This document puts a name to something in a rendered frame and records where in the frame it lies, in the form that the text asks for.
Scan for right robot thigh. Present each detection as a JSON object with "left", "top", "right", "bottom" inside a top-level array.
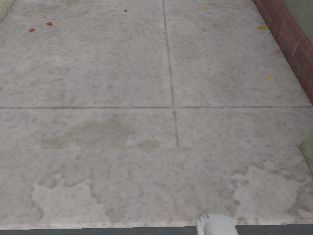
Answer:
[{"left": 196, "top": 213, "right": 239, "bottom": 235}]

